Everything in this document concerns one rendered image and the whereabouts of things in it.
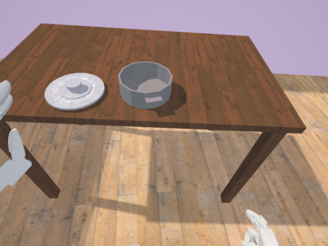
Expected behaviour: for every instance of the knob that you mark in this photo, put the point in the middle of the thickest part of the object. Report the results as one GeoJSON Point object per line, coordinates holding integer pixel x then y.
{"type": "Point", "coordinates": [73, 84]}

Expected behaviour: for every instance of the pot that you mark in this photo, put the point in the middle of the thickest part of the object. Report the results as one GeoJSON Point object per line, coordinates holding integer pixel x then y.
{"type": "Point", "coordinates": [145, 85]}

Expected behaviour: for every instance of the left robot hand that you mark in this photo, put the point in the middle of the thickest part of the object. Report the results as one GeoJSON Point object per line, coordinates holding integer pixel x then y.
{"type": "Point", "coordinates": [11, 171]}

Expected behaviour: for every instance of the right robot hand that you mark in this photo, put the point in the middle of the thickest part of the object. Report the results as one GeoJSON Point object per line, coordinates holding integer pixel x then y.
{"type": "Point", "coordinates": [265, 236]}

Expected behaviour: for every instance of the lid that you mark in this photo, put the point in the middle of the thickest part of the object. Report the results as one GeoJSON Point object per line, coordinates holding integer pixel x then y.
{"type": "Point", "coordinates": [58, 96]}

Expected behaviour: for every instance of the table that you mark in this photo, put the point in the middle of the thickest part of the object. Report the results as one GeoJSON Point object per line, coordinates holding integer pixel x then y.
{"type": "Point", "coordinates": [220, 82]}

